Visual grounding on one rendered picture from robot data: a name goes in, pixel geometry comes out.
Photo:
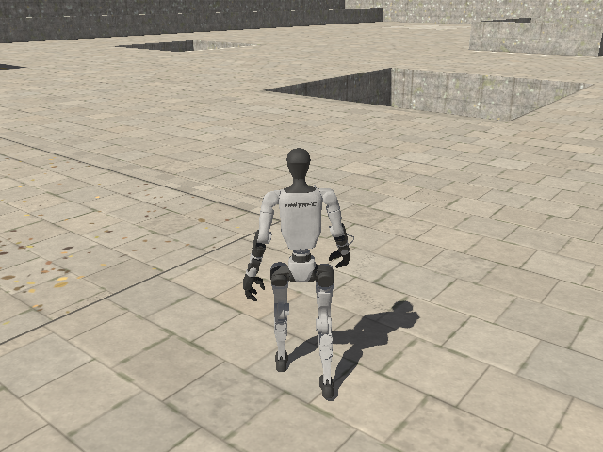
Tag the left robot thigh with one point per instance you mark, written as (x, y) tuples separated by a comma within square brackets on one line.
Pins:
[(279, 275)]

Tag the robot right forearm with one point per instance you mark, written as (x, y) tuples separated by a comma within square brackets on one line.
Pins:
[(342, 242)]

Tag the right robot hand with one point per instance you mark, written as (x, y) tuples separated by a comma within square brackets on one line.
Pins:
[(337, 254)]

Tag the robot head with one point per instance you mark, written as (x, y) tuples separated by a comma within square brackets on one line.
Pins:
[(298, 161)]

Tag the right robot upper arm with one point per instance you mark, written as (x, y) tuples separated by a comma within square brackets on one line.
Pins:
[(333, 209)]

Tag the robot left forearm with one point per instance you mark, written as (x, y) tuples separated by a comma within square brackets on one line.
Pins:
[(256, 257)]

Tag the left robot upper arm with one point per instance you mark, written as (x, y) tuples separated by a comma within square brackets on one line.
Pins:
[(266, 216)]

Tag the left robot hand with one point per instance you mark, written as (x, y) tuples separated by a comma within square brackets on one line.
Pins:
[(247, 286)]

